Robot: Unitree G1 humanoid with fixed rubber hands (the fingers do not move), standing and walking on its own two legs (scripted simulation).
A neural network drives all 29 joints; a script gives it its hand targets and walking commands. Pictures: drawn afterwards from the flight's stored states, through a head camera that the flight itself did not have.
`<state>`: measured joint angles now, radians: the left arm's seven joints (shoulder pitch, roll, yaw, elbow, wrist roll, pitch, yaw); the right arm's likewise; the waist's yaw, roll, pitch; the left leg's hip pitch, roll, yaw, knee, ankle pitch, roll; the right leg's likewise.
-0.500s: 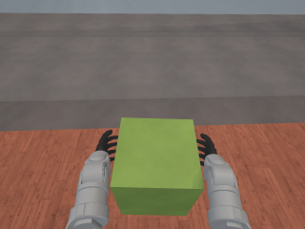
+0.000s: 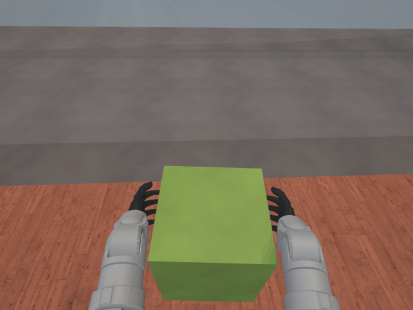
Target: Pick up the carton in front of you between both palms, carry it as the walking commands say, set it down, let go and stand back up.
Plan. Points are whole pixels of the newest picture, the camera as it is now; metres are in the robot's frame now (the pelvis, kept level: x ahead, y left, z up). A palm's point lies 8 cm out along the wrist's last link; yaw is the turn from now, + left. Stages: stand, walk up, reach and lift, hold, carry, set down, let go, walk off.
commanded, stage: reach and lift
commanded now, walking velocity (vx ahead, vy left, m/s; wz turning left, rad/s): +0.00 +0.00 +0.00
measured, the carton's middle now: (210, 236) +0.29 +0.00 -0.04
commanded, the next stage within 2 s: hold in 0.08 s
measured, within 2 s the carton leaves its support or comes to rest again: neither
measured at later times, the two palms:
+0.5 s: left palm (135, 217) +0.28 +0.15 +0.05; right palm (288, 222) +0.28 -0.15 +0.05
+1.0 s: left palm (135, 214) +0.28 +0.15 +0.05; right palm (288, 220) +0.28 -0.15 +0.05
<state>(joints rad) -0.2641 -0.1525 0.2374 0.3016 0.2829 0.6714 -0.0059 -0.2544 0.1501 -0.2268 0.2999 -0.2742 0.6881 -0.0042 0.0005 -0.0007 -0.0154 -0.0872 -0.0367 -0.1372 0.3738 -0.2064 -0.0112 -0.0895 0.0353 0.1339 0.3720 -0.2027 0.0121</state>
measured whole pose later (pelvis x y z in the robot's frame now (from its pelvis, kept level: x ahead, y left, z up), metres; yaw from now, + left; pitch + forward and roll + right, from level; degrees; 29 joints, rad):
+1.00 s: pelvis -0.01 +0.00 +0.00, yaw +0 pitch -7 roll +0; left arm -0.29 -0.16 0.24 0.25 0.29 0.75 -0.02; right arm -0.28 0.16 -0.23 0.25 -0.28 0.77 0.01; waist 0.00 0.00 0.01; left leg -0.04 -0.03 -0.13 0.35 -0.19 -0.01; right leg -0.04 0.03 0.13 0.35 -0.19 0.01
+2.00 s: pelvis +0.41 -0.01 -0.03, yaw +1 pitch +4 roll -2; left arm -0.15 -0.13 0.10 -0.35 0.12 1.20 0.09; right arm -0.15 0.13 -0.11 -0.35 -0.10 1.21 -0.09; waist -0.03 0.02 -0.09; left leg 0.10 0.07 0.17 0.36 -0.49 -0.03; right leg -0.52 -0.03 -0.25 0.49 -0.09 -0.03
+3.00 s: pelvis +1.06 +0.01 -0.03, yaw +2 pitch +6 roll +0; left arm -0.67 -0.04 0.28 -0.04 0.07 1.19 0.13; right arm -0.67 0.07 -0.24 0.00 -0.06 1.18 -0.14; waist -0.07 -0.01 0.02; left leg -0.14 -0.04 0.10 0.57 -0.54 0.06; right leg -0.75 -0.05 -0.06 0.77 0.09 -0.06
